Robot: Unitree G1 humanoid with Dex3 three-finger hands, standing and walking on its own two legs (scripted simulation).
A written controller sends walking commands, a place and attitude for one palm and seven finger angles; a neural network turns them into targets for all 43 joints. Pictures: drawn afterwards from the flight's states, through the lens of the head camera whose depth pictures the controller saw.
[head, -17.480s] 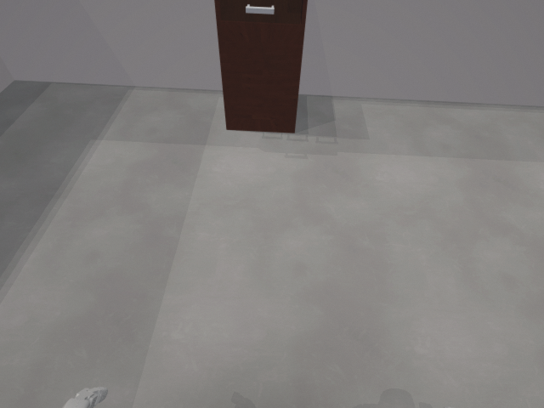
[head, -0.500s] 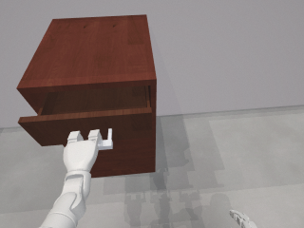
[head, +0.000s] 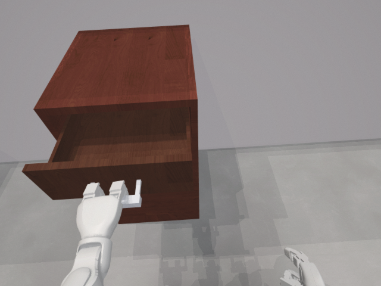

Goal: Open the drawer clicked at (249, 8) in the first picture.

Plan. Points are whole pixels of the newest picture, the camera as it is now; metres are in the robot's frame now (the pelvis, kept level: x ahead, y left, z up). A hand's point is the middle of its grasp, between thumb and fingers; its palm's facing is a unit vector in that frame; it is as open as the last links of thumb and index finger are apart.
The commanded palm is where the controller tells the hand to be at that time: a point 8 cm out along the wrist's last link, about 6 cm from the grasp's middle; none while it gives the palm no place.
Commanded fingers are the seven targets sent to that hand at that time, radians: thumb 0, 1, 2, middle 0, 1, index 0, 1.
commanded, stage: pull the drawer open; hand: left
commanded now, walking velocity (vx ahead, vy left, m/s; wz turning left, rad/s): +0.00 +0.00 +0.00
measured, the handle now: (114, 194) +0.32 +0.21 -0.01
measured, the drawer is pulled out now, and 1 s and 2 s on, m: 0.17 0.28 0.30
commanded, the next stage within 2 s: open the thumb to release the handle in 1.30 s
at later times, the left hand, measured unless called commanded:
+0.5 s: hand (106, 244) +0.22 +0.20 -0.03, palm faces +0.00 -0.09 -1.00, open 5.6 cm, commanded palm +0.18 +0.20 +0.02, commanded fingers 0.00 0.90 0.90 -0.40 -1.35 -0.40 -1.35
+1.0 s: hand (102, 272) +0.16 +0.19 -0.03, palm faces -0.02 -0.14 -0.99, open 5.7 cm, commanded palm +0.12 +0.19 +0.02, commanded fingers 0.00 0.90 0.90 -0.40 -1.35 -0.40 -1.35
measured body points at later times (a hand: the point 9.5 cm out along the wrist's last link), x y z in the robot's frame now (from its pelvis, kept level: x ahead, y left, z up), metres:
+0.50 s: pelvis +0.00 +0.00 +0.00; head +0.03 -0.03 +0.44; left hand +0.21 +0.20 +0.02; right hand +0.20 -0.23 -0.11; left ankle +0.00 +0.11 -0.68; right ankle -0.02 -0.09 -0.68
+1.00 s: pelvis +0.00 -0.01 -0.01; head +0.04 -0.03 +0.43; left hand +0.16 +0.20 +0.02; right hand +0.22 -0.22 -0.10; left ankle +0.00 +0.11 -0.68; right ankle -0.02 -0.09 -0.68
